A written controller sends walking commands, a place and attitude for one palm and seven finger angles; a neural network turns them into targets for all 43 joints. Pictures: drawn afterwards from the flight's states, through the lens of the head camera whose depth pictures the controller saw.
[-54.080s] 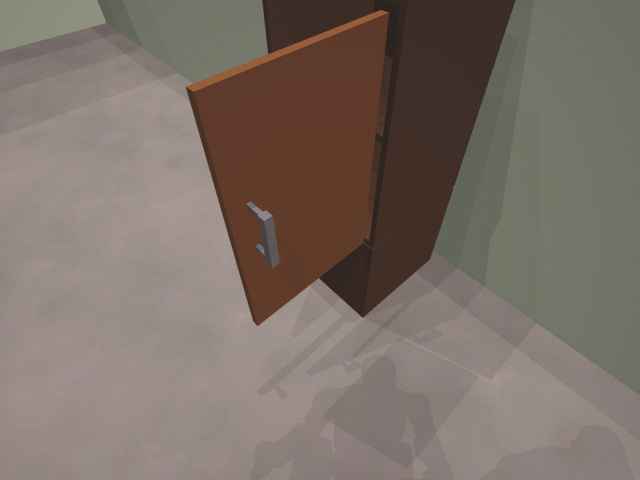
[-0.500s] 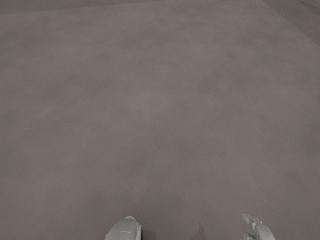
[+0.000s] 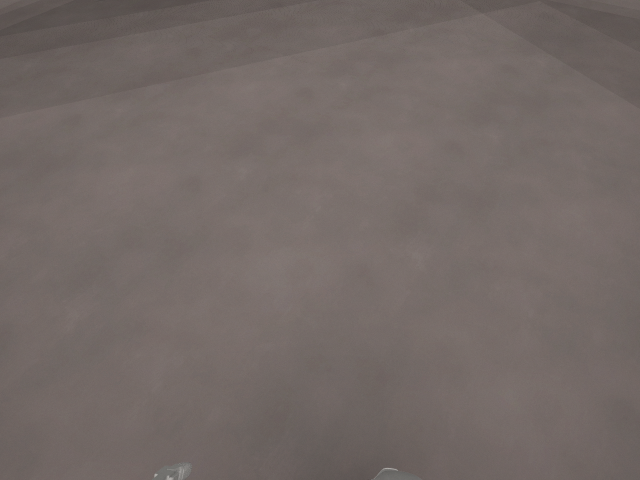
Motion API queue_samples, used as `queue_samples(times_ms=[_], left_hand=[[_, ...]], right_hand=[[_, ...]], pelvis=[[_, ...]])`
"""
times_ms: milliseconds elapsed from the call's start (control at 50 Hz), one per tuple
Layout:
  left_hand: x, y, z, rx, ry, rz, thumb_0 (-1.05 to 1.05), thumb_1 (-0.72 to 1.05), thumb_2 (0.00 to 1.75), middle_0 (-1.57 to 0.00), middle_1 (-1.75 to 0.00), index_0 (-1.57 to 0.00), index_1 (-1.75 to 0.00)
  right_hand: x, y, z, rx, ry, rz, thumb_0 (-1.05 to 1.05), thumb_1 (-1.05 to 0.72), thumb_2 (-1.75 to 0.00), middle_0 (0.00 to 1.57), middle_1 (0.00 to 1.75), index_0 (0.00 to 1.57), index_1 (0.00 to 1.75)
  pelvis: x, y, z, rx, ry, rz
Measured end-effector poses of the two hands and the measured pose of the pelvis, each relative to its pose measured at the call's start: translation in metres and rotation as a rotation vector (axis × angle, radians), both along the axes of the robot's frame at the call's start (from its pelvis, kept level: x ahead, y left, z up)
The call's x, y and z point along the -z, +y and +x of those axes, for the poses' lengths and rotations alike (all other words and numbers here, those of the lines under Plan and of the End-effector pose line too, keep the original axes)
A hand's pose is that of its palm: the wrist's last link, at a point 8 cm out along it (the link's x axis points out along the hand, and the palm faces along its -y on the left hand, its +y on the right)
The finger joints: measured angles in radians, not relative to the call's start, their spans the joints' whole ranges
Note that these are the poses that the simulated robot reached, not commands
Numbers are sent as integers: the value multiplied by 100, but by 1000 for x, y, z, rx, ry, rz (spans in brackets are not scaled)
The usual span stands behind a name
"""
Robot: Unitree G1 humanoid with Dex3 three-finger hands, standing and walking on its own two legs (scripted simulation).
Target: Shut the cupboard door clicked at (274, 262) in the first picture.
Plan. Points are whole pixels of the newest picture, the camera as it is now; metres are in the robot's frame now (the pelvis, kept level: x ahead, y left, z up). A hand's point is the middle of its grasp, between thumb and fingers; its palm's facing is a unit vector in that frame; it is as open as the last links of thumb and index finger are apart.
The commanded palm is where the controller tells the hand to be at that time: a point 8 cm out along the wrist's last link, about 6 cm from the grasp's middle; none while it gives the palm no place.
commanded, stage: turn to face it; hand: left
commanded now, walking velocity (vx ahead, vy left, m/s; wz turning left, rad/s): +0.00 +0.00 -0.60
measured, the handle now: out of the picture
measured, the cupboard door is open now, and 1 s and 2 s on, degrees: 25 25 25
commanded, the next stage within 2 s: none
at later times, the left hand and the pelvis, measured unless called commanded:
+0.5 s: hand (176, 442) +0.19 +0.23 -0.15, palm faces -0.17 -0.96 -0.21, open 7.4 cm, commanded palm none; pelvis +0.06 +0.03 +0.02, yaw -16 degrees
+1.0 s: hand (243, 393) +0.26 +0.14 -0.16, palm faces -0.52 -0.83 -0.21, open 7.4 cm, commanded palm none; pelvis +0.09 +0.02 +0.01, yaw -33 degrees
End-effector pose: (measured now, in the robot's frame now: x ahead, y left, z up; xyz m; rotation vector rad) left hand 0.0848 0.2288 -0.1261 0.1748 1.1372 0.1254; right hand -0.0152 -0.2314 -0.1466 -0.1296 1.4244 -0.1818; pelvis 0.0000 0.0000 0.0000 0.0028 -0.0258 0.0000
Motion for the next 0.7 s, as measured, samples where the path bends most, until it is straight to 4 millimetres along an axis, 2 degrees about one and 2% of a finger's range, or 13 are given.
queue_samples(times_ms=[60,180,260,320,420,520,620,700], left_hand=[[1,-9,-4,-6,71,-5,0,91,89,-20,-30,-20,-30],[-1,4,-5,-4,165,16,0,93,89,-20,-30,-20,-30],[3,19,6,16,181,10,0,92,89,-20,-30,-20,-30],[12,33,23,36,173,-3,0,91,89,-20,-30,-20,-30],[6,46,66,104,132,-4,0,91,89,-20,-30,-20,-30],[-9,45,111,188,79,17,0,91,89,-20,-30,-19,-30],[-16,22,153,309,46,54,0,91,90,-20,-30,-19,-30],[-15,-9,181,403,-13,84,0,91,90,-20,-30,-19,-30]], right_hand=[[-7,-6,23,14,-18,-12,1,-91,-89,20,30,20,30],[-24,-11,77,10,-119,-42,1,-91,-89,20,30,20,30],[-33,-6,106,23,-200,-72,1,-91,-89,20,30,20,30],[-36,1,119,41,-263,-105,1,-91,-89,20,30,20,30],[-49,13,113,71,-267,-125,1,-91,-89,20,30,21,30],[-52,11,97,139,-244,-126,1,-91,-89,20,30,21,30],[-40,-2,69,249,-223,-115,1,-91,-89,21,30,21,30],[-16,-21,39,338,-187,-101,1,-91,-89,21,30,21,30]], pelvis=[[-6,-3,8,21,5,-2],[-15,0,23,72,38,3],[-14,11,32,120,43,1],[-7,25,41,155,45,-13],[-14,34,50,221,28,-16],[-20,34,58,292,30,-32],[-16,24,63,374,30,-27],[0,7,65,425,31,-8]])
